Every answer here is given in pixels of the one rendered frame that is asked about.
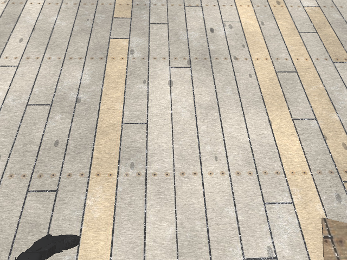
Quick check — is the robot left hand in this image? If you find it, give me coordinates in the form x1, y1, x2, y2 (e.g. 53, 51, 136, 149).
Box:
15, 234, 80, 260

